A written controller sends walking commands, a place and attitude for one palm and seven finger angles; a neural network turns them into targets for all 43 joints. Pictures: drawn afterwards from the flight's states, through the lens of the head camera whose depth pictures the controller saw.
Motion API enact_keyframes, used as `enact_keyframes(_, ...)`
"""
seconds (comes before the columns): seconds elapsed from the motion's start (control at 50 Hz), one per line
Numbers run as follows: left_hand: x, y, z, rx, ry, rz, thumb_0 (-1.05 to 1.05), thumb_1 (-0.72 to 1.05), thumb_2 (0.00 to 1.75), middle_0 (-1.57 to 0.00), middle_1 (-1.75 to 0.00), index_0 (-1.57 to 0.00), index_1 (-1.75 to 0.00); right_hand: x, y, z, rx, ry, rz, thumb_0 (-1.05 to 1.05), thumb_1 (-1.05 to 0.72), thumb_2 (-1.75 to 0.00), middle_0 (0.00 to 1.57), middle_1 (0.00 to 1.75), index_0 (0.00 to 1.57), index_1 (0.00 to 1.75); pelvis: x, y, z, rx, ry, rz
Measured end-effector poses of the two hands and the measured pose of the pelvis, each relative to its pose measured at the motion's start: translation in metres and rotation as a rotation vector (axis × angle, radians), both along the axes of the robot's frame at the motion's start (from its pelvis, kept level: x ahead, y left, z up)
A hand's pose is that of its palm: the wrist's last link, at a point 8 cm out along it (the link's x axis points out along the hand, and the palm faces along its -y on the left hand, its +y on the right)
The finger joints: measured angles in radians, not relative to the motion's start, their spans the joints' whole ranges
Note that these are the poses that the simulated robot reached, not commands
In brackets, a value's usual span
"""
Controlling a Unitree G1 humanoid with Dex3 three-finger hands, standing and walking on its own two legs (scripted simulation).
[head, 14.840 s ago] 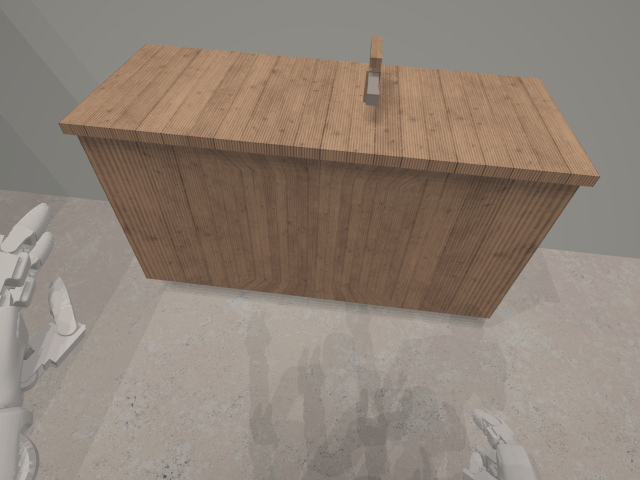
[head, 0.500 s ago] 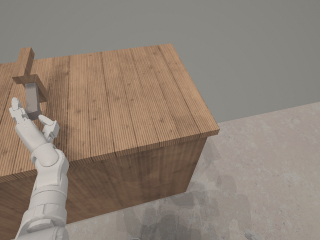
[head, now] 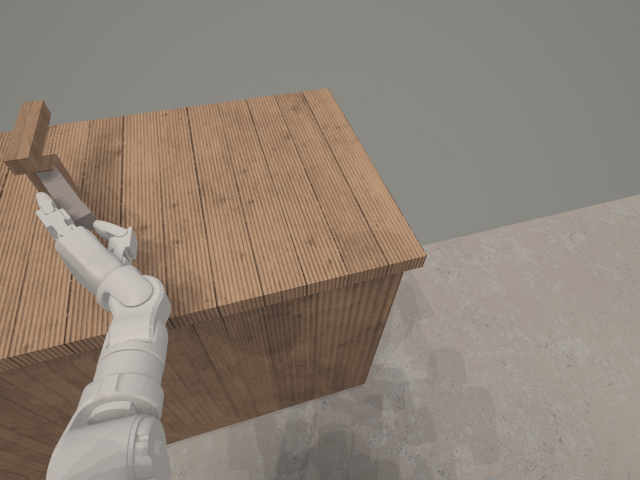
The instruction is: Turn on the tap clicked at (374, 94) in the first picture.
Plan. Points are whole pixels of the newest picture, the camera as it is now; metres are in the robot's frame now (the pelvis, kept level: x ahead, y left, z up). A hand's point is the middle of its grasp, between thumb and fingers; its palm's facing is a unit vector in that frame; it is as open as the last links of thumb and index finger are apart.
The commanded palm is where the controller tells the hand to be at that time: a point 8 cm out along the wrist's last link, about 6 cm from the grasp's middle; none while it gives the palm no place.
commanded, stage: push the lever round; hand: left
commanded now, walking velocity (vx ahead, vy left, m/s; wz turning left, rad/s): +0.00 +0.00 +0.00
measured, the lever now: (81, 219) +0.43 +0.32 +0.08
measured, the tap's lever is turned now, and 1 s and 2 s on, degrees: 26 56 60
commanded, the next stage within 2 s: lift the hand up off the lever in 1.02 s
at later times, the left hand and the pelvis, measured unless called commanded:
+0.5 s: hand (155, 213) +0.45 +0.23 +0.07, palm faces +0.83 -0.55 -0.08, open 8.0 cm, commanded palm +0.39 +0.24 +0.07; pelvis +0.01 -0.01 +0.00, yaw +0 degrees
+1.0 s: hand (167, 200) +0.48 +0.22 +0.07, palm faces +0.83 -0.55 -0.11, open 8.2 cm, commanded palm +0.43 +0.24 +0.07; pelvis +0.01 -0.01 -0.01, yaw +0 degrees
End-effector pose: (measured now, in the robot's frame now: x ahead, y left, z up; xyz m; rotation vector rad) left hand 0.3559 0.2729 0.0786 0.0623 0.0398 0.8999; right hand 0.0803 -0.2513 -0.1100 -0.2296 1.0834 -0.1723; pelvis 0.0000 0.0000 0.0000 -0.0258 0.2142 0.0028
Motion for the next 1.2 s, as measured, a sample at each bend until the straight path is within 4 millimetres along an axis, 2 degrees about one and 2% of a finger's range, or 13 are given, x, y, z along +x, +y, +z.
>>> enact_keyframes(0.16,0.008,-0.008,0.000,-0.001,0.001,0.032,0.02,0.90,0.90,-0.15,-0.15,-0.11,-0.15,-0.006,-0.002,-0.003,0.005,0.030,-0.001,0.01,-0.91,-0.90,0.20,0.30,0.21,0.30,0.002,-0.001,-0.001,0.001,0.009,0.003)
enact_keyframes(0.46,0.035,-0.027,0.001,-0.028,0.029,0.077,0.01,0.89,0.91,-0.16,-0.15,-0.12,-0.15,-0.013,-0.004,-0.008,0.025,0.076,-0.004,0.01,-0.91,-0.90,0.20,0.30,0.21,0.30,0.006,-0.005,-0.003,0.005,0.040,0.003)
enact_keyframes(0.8,0.047,-0.034,0.001,-0.012,0.040,0.100,0.02,0.90,0.90,-0.16,-0.15,-0.10,-0.14,-0.032,-0.011,-0.013,0.033,0.140,-0.018,0.01,-0.91,-0.90,0.20,0.30,0.20,0.30,0.008,-0.011,-0.005,0.008,0.057,0.007)
enact_keyframes(1.0,0.063,-0.038,0.002,-0.013,0.056,0.091,0.02,0.88,0.90,-0.16,-0.15,-0.09,-0.13,-0.039,-0.017,-0.011,0.021,0.150,-0.035,0.01,-0.91,-0.90,0.20,0.30,0.20,0.30,0.008,-0.015,-0.006,0.009,0.077,0.003)
enact_keyframes(1.2,0.077,-0.040,0.003,-0.016,0.064,0.084,0.03,0.85,0.89,-0.16,-0.15,-0.08,-0.12,-0.055,-0.019,-0.010,0.020,0.186,-0.058,0.01,-0.91,-0.90,0.20,0.30,0.20,0.30,0.009,-0.016,-0.006,0.010,0.096,-0.005)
